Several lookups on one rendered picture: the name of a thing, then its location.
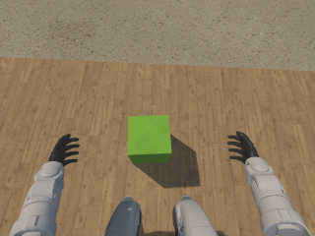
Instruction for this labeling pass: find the left robot thigh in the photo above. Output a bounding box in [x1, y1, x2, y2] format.
[102, 201, 140, 236]

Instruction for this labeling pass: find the right robot hand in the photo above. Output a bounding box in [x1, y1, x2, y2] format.
[227, 131, 259, 164]

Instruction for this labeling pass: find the robot thigh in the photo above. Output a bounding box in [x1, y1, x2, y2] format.
[175, 200, 219, 236]
[102, 201, 140, 236]

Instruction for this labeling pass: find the right robot forearm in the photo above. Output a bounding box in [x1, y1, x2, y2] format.
[244, 156, 313, 236]

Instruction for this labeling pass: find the left robot hand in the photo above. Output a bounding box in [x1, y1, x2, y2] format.
[47, 134, 80, 167]

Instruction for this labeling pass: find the carton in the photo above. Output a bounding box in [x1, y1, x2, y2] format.
[127, 115, 172, 164]

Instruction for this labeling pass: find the left robot forearm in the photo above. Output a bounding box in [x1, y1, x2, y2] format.
[9, 161, 64, 236]

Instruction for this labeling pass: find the right robot thigh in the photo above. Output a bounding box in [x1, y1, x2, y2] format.
[175, 200, 219, 236]

